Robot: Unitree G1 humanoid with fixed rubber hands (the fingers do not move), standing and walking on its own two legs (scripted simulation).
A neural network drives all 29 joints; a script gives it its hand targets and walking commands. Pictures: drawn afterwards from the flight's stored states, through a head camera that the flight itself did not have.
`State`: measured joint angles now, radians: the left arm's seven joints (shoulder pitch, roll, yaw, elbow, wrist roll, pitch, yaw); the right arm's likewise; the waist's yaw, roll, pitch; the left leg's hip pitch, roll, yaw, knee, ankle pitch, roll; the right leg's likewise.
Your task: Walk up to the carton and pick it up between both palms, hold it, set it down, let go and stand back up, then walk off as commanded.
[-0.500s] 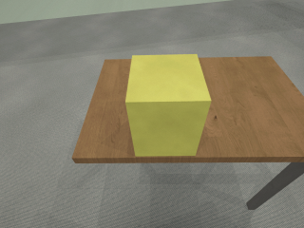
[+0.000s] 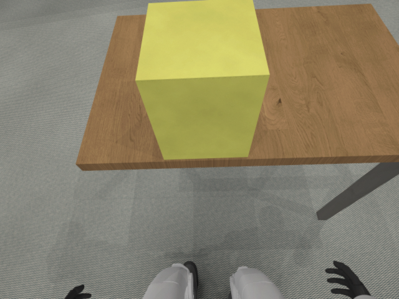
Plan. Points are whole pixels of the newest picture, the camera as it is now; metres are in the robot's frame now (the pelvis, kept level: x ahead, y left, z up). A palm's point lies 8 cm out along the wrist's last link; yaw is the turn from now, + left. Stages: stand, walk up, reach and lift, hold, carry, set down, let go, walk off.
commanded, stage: walk off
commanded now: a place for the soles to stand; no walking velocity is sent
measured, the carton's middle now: (203, 87) +0.51 +0.02 +0.08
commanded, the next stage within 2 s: none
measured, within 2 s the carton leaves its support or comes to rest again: neither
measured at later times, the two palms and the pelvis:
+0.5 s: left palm out of the picture +0.01 +0.28 -0.12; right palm out of the picture +0.01 -0.32 -0.14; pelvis -0.10 -0.01 -0.02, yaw +4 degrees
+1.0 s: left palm out of the picture -0.13 +0.31 -0.13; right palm out of the picture -0.14 -0.32 -0.14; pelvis -0.25 -0.01 -0.03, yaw -4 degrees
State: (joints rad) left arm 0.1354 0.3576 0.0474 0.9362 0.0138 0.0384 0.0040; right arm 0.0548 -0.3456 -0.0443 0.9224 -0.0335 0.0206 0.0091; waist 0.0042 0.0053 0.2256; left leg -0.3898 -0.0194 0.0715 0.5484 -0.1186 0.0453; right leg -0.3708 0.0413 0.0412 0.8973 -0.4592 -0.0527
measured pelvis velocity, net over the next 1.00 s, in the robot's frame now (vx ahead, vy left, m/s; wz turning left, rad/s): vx -0.25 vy -0.01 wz -0.06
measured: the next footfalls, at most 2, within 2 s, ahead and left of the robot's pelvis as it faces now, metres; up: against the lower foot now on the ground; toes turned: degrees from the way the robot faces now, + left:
right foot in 0.06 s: +0.01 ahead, -0.10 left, +0.00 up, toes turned +1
left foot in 0.56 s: -0.12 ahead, +0.13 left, +0.00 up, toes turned -3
